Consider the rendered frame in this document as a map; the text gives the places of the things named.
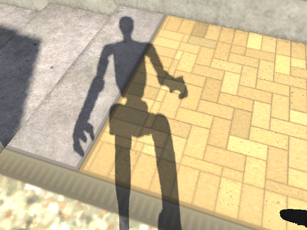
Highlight stairs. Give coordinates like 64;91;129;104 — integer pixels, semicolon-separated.
0;3;110;148

